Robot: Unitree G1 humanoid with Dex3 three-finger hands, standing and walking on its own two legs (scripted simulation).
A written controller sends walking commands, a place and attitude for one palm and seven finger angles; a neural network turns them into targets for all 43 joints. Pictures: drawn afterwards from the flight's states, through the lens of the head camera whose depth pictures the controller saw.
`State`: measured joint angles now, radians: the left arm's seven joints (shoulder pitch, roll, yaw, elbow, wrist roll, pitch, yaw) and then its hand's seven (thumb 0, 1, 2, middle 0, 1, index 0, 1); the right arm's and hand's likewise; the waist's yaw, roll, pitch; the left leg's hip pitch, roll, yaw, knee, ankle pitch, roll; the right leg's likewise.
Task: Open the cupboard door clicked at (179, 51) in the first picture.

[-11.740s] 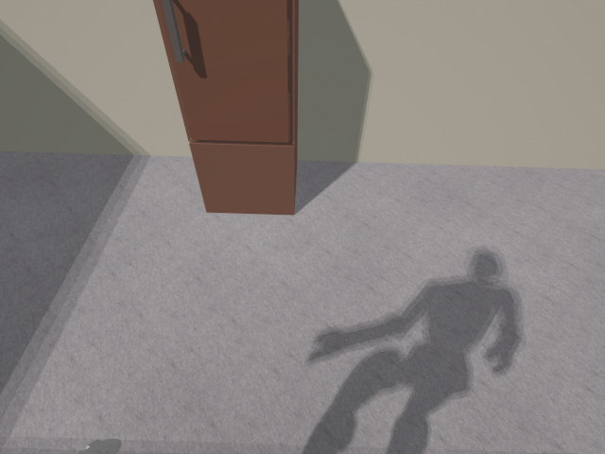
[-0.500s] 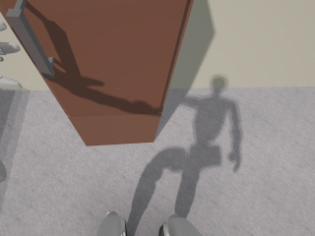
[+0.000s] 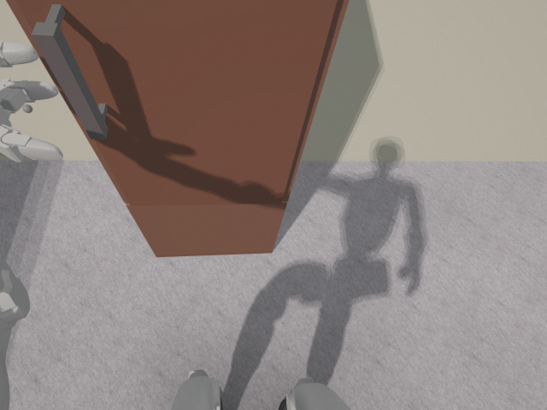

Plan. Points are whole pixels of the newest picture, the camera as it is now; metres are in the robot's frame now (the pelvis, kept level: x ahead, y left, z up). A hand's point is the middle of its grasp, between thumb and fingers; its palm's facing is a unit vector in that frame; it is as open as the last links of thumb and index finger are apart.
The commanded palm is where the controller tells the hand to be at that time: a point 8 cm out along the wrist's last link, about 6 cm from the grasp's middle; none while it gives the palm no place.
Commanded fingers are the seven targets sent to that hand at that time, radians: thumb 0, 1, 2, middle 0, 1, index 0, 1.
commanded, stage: move the hooked fingers beside the handle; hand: left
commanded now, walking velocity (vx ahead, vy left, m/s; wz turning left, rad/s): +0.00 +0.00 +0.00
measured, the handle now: (80, 79) +0.54 +0.24 +0.11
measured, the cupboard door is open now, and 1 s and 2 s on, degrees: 0 0 0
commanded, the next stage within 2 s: slide the fingers in behind the handle in 0.10 s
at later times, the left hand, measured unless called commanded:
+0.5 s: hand (41, 110) +0.49 +0.27 +0.11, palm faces +0.00 -1.00 +0.01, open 14.0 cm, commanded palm +0.47 +0.32 +0.11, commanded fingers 0.00 -0.50 0.30 -0.30 -1.20 -0.30 -1.20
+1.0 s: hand (63, 114) +0.48 +0.24 +0.12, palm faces -0.01 -1.00 +0.00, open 14.0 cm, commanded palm +0.46 +0.28 +0.11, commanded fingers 0.00 -0.50 0.30 -0.30 -1.20 -0.30 -1.20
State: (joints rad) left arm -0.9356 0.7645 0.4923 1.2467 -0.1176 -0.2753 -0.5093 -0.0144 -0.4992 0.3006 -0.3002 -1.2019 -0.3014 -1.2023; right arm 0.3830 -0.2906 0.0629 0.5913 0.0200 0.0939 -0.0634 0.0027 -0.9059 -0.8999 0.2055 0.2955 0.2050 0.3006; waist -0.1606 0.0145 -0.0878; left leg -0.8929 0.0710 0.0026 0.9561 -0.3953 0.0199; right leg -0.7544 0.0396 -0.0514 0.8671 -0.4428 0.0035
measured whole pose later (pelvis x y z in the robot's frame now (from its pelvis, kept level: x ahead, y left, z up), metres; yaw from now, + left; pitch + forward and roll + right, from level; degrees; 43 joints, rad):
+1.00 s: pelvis +0.00 +0.00 +0.00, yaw +0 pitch +17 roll -4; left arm -0.87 0.61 0.42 1.15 -0.14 -0.30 -0.41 -0.01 -0.50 0.30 -0.30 -1.20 -0.30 -1.20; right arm 0.39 -0.28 0.04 0.62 0.02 0.08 -0.04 0.00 -0.91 -0.90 0.20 0.30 0.20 0.30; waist -0.15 0.02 -0.10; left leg -0.86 0.06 0.00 0.95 -0.39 0.02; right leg -0.72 0.03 -0.05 0.87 -0.45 0.00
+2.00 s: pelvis +0.00 -0.01 +0.00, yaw +0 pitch +17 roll -3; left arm -0.86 0.56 0.40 1.15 -0.13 -0.31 -0.35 -0.01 -0.47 0.31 -0.29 -1.20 -0.30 -1.20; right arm 0.39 -0.28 0.04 0.62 0.02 0.07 -0.04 0.00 -0.91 -0.90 0.20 0.30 0.20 0.30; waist -0.14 0.03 -0.10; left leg -0.83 0.07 0.01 0.93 -0.39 0.01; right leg -0.71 0.04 -0.04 0.87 -0.45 -0.01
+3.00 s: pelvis +0.01 -0.01 +0.01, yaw -1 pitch +15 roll -2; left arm -0.67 0.51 0.41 0.96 -0.20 -0.28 -0.35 0.00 0.72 0.77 -0.32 -1.34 -0.33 -1.33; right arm 0.40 -0.27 0.03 0.59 0.03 0.09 -0.03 0.01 -0.91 -0.90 0.20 0.30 0.20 0.30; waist -0.13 0.03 -0.12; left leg -0.77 0.07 0.04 0.90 -0.40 0.01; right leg -0.66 0.04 -0.01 0.84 -0.45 0.00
